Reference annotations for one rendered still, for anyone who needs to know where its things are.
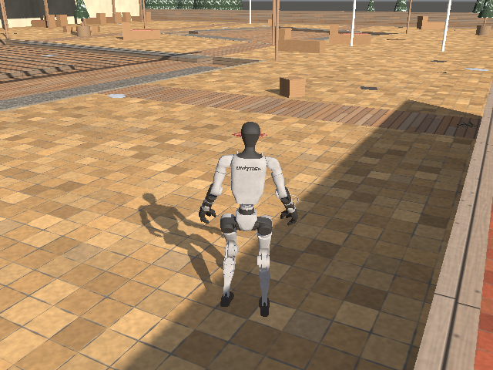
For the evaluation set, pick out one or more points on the left robot upper arm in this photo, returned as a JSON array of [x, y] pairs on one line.
[[224, 162]]

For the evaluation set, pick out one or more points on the right robot upper arm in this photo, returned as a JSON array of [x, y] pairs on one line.
[[273, 164]]

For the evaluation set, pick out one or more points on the left robot forearm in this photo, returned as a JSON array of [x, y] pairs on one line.
[[209, 200]]

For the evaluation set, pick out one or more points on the right robot hand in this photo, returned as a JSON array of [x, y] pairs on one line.
[[293, 215]]

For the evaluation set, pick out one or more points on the left robot hand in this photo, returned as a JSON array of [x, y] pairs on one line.
[[202, 214]]

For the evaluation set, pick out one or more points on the right robot forearm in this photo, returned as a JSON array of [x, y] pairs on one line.
[[288, 203]]

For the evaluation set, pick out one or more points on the right robot shin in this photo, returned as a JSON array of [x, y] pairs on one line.
[[264, 275]]

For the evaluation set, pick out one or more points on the left robot foot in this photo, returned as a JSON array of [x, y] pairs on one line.
[[225, 301]]

